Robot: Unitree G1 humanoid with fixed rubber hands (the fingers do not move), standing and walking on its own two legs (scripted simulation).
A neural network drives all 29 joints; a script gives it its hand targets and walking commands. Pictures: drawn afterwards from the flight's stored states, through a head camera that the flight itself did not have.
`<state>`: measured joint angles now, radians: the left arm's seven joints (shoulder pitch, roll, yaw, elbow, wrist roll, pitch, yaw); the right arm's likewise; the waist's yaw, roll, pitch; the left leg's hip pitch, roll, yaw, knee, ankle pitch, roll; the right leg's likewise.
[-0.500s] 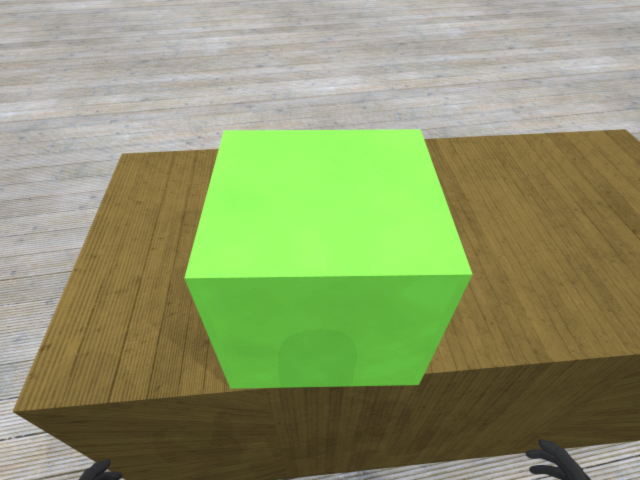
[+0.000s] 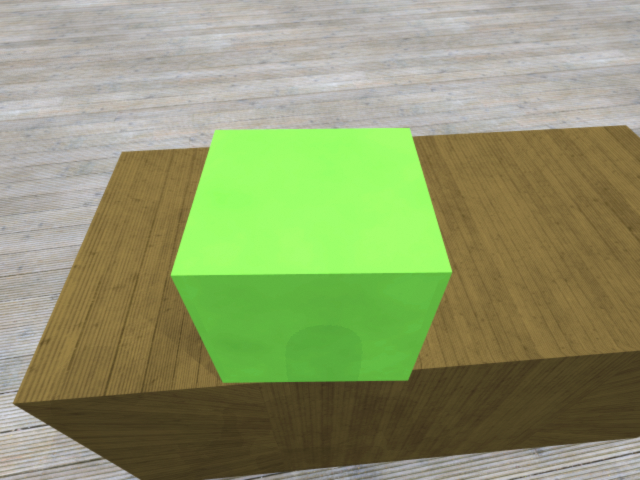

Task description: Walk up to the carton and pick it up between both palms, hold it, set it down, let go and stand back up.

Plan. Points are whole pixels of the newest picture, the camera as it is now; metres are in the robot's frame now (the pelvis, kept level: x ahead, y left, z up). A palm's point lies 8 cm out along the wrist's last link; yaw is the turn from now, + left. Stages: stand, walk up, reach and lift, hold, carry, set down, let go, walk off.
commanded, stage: walk up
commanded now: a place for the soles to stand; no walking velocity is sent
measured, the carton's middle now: (314, 258) +0.45 +0.01 +0.00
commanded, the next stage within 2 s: reach and lift in 1.30 s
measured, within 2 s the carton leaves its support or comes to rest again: neither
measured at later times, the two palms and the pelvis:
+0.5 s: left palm out of the picture +0.09 +0.30 -0.11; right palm out of the picture +0.09 -0.31 -0.11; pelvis +0.00 +0.00 +0.00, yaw +1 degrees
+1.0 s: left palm out of the picture +0.07 +0.30 -0.11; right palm out of the picture +0.06 -0.32 -0.11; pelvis -0.02 -0.01 +0.00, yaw +1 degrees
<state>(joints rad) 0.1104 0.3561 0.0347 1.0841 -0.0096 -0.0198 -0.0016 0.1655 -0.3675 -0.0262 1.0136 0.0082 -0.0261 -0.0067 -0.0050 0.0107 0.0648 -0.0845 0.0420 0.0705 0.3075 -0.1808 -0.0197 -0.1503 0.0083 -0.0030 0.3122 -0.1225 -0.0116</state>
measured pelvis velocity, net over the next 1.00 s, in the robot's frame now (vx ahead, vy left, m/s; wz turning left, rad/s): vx -0.02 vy -0.01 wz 0.01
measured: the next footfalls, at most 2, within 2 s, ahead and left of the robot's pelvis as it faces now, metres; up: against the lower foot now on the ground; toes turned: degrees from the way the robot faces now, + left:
none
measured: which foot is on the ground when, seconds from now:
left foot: down 0.00-1.00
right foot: down 0.00-1.00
